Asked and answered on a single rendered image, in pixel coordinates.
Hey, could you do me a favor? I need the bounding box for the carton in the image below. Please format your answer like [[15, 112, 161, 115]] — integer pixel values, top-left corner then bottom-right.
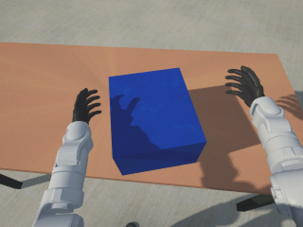
[[108, 67, 206, 176]]

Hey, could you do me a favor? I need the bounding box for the table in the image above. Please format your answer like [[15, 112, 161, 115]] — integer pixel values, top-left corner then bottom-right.
[[0, 42, 303, 212]]

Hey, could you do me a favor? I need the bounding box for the right robot hand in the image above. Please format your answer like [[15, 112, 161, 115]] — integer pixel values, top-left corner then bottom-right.
[[225, 65, 265, 108]]

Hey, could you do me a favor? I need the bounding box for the robot right forearm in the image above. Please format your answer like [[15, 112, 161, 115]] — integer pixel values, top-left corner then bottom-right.
[[249, 96, 303, 175]]

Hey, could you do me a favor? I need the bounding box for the left robot hand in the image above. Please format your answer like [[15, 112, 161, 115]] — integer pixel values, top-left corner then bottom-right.
[[72, 88, 102, 125]]

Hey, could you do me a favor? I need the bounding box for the robot left forearm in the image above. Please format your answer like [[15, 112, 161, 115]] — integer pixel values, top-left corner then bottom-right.
[[32, 121, 94, 227]]

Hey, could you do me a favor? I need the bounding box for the left robot upper arm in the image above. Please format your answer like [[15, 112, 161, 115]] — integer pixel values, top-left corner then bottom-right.
[[34, 214, 84, 227]]

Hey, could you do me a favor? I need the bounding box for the right robot upper arm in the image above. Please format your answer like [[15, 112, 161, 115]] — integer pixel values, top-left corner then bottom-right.
[[269, 168, 303, 227]]

